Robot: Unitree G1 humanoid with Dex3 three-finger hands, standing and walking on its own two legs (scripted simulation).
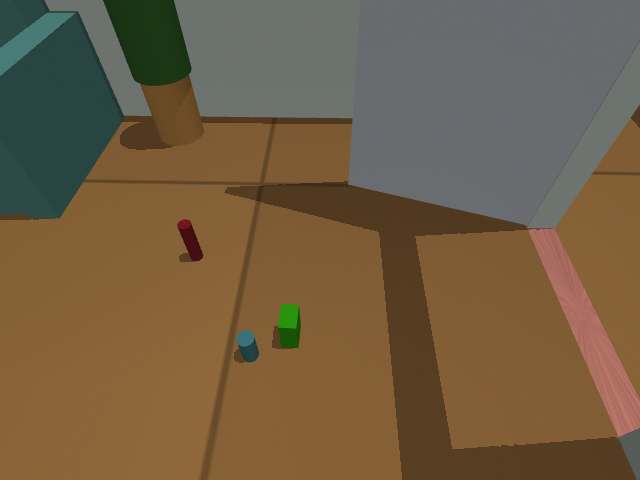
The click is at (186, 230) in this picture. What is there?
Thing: slim round
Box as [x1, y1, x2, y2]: [177, 219, 202, 260]
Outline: 181,220 177,224 179,231 191,258 193,260 198,260 202,257 202,253 191,224 186,219
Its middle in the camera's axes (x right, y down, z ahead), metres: -0.50 +0.00 +1.52
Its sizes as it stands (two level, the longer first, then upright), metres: 0.051 0.051 0.199
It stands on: the floor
